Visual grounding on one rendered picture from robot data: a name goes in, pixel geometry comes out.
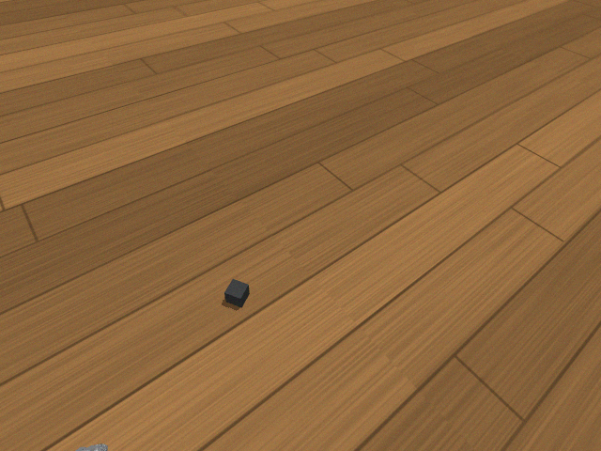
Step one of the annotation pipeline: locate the cube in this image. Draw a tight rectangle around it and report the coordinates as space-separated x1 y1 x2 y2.
224 279 250 308

